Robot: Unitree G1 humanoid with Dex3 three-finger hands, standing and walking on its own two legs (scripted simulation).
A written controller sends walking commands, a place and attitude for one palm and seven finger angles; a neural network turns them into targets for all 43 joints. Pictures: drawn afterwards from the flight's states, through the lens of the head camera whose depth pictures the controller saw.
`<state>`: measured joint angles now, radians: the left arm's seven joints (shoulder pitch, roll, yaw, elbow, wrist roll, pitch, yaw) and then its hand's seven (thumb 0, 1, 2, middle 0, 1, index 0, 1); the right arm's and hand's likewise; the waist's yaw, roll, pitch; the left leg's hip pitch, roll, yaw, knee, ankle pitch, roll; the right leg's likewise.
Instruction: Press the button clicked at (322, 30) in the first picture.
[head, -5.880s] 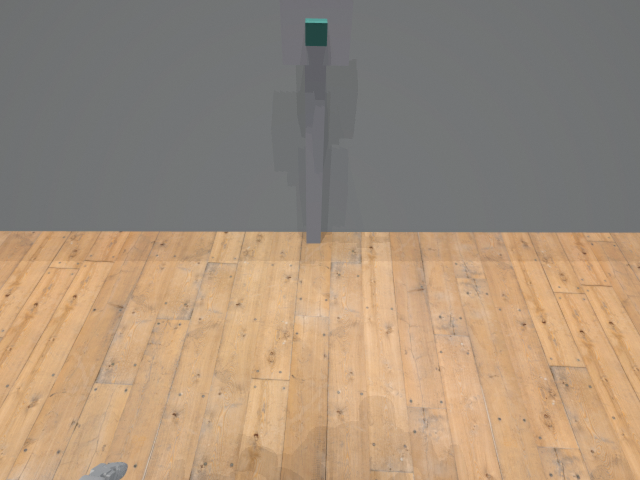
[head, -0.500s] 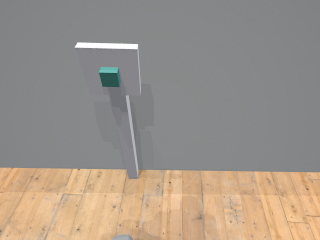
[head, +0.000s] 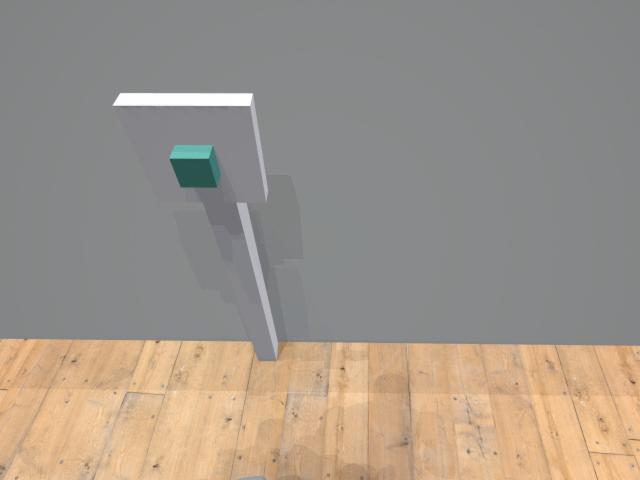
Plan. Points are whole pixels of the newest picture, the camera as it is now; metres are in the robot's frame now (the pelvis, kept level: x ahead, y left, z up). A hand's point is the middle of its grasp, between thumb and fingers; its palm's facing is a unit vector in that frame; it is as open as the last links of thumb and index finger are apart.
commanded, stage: come to a stop and stand still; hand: left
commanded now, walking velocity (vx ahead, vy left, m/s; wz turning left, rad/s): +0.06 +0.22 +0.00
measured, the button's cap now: (196, 165) +0.50 +0.23 +0.10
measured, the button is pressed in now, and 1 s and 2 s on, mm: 0 0 0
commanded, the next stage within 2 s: look again from close up in 0.84 s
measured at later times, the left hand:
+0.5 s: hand out of the picture -0.03 +0.20 -0.17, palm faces +0.11 -0.97 -0.22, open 7.3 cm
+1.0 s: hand out of the picture -0.04 +0.19 -0.17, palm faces +0.03 -0.98 -0.18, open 7.3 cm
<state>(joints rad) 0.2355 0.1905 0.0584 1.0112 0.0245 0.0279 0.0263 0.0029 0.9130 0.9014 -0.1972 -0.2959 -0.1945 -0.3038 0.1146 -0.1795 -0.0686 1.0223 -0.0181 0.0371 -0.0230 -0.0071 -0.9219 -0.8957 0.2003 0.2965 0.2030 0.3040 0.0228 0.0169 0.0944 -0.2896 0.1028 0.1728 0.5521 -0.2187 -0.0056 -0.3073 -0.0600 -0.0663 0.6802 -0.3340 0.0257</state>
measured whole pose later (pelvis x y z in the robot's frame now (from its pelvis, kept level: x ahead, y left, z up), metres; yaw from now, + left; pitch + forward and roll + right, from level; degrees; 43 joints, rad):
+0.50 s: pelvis -0.03 +0.01 +0.01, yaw +2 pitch -1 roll +0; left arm 0.26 0.20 0.05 1.07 0.02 0.04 0.02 0.00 0.91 0.90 -0.20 -0.30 -0.20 -0.30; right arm 0.26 -0.17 -0.04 1.06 -0.01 0.02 -0.01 0.00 -0.91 -0.90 0.19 0.30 0.20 0.30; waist 0.04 -0.03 0.03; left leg -0.17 0.02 0.06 0.49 -0.29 0.00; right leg -0.31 -0.08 -0.07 0.53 -0.25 0.02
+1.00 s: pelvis -0.03 +0.02 +0.01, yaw +1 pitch -1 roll +0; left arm 0.28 0.14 -0.01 1.15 0.02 -0.01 0.04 0.01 0.92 0.90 -0.20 -0.30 -0.20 -0.30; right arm 0.31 -0.12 0.00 1.11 0.00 -0.01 -0.02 0.00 -0.91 -0.90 0.20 0.30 0.20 0.30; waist 0.00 0.00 0.04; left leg -0.15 0.02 0.09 0.47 -0.30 0.01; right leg -0.24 -0.06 -0.05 0.46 -0.19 0.03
